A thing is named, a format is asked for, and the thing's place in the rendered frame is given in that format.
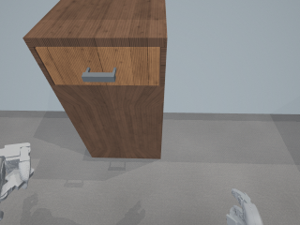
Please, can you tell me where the handle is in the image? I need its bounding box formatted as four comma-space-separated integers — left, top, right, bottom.
82, 67, 117, 83

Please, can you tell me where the drawer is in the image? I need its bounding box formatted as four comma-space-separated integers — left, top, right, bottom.
35, 47, 160, 86

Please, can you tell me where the cabinet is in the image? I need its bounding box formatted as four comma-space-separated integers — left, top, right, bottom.
23, 0, 168, 159

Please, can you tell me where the left robot hand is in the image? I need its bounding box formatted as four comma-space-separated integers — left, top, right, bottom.
0, 142, 35, 202

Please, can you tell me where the right robot hand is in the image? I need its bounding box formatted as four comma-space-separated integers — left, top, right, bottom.
226, 188, 263, 225

